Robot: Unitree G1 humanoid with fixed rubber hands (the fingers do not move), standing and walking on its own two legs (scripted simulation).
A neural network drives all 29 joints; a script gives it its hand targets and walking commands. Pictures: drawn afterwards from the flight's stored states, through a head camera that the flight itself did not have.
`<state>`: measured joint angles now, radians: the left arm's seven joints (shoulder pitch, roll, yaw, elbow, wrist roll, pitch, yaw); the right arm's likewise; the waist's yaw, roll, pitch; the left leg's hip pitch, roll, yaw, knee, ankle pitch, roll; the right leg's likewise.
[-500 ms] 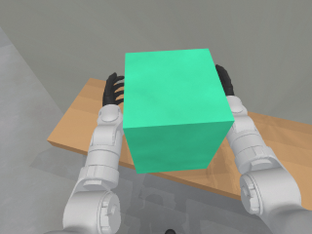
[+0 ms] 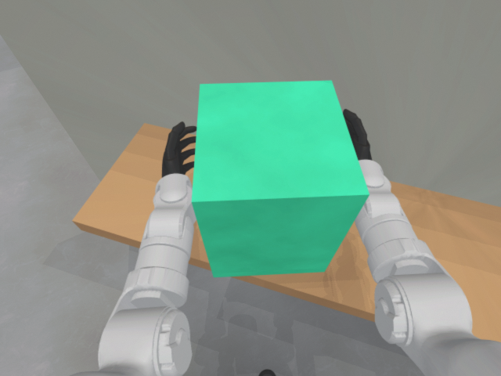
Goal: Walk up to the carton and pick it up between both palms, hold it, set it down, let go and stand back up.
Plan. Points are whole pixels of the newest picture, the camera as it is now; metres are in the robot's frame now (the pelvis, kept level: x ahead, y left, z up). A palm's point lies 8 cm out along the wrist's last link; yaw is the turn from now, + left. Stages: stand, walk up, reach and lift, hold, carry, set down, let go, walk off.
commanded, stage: reach and lift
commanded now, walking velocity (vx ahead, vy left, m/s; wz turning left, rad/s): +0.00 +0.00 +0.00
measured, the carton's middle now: (267, 186) +0.40 -0.01 +0.06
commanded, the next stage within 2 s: none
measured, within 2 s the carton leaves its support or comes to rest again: leaves its support in 0.50 s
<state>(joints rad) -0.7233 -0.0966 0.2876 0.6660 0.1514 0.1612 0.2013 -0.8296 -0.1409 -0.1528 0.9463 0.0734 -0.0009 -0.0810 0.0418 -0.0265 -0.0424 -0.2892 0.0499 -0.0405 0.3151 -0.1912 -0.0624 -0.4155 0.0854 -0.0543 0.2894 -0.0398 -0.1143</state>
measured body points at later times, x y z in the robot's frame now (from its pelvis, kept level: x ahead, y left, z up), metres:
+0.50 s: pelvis +0.01 +0.01 +0.00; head +0.05 +0.02 +0.45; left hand +0.41 +0.15 +0.09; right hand +0.44 -0.14 +0.10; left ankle -0.03 +0.17 -0.74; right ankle +0.06 -0.04 -0.74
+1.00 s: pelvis -0.01 +0.02 +0.00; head +0.01 +0.03 +0.45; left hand +0.39 +0.17 +0.13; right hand +0.42 -0.12 +0.12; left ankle -0.03 +0.17 -0.74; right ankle +0.06 -0.04 -0.74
